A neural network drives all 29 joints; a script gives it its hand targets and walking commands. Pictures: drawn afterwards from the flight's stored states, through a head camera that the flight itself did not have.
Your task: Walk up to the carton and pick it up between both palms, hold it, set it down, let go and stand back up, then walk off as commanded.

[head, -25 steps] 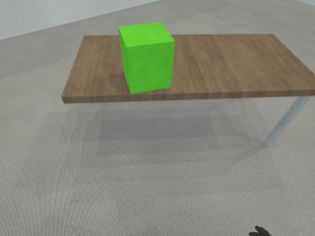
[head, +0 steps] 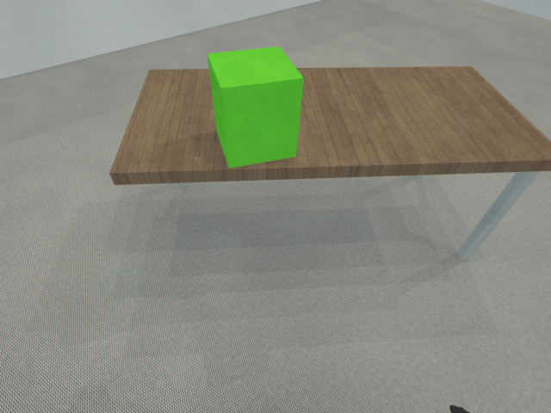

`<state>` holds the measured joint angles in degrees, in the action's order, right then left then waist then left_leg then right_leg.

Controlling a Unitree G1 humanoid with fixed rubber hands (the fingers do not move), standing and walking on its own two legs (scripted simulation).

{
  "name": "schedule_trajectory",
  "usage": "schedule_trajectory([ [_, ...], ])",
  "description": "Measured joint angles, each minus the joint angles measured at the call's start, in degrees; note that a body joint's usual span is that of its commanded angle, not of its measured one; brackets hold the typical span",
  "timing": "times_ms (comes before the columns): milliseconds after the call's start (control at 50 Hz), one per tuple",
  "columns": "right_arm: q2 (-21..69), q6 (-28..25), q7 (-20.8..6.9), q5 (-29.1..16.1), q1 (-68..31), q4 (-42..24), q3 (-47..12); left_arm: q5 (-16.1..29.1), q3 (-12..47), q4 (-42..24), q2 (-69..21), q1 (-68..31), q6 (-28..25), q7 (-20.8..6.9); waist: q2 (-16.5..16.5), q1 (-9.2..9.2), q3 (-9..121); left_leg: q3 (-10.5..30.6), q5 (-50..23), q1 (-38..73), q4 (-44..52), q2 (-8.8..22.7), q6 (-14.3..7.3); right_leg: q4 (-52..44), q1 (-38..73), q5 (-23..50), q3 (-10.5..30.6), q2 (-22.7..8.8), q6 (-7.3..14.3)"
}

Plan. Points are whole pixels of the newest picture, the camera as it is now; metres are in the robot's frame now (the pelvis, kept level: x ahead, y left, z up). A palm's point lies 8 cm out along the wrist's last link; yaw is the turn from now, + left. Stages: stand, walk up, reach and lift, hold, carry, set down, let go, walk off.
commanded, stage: stand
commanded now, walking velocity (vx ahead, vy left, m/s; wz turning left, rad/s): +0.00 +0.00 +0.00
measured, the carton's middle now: (253, 107) +0.93 +0.02 -0.05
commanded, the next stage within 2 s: none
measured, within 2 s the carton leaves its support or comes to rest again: neither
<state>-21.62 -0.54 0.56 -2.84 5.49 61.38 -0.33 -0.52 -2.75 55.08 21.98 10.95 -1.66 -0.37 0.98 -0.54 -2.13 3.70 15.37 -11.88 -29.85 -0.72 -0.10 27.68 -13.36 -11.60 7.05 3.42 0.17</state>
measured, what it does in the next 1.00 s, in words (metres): stands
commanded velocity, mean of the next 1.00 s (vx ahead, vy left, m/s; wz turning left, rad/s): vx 0.00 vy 0.00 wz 0.00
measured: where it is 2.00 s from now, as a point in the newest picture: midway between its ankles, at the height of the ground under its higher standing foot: outside the picture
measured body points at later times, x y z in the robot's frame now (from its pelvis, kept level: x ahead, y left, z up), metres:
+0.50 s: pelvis +0.00 +0.00 +0.00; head +0.00 +0.00 +0.45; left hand +0.08 +0.32 -0.11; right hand +0.08 -0.31 -0.13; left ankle +0.01 +0.12 -0.74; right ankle +0.04 -0.13 -0.74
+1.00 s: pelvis +0.00 +0.00 +0.00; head +0.01 +0.00 +0.45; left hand +0.09 +0.32 -0.11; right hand +0.09 -0.31 -0.12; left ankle +0.01 +0.12 -0.74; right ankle +0.04 -0.13 -0.74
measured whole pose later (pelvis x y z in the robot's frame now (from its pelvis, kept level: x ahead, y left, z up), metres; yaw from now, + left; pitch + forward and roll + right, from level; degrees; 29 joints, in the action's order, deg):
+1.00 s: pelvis +0.00 +0.00 +0.00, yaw +0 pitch -2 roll -1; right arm -21.6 -0.6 0.6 -2.8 5.0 63.8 -0.3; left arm -0.5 -2.7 57.3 22.0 10.3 -1.6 -0.4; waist 1.0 -0.5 -2.4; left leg 3.8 14.6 -11.8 -28.4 -0.6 0.1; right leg 26.1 -13.2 -10.7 7.0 3.4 0.2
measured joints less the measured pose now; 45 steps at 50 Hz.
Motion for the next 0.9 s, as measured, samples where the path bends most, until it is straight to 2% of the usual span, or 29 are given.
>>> schedule_trajectory([
  [300,0.00,-0.02,0.00,0.00,0.58,2.37,0.00,0.00,0.00,2.19,0.00,-0.01,-0.02,0.00,0.00,0.00,-0.32,0.04,-0.74,0.01,0.99,0.11,0.13,-1.26,0.14,0.88,0.00,0.00,0.00],
  [900,0.00,-0.02,0.00,0.01,-0.45,2.40,0.00,0.00,0.00,2.20,0.00,-0.67,0.02,0.00,0.00,0.00,-0.32,0.05,-0.79,0.08,1.41,0.16,0.23,-1.58,0.16,0.89,0.00,0.00,-0.01],
])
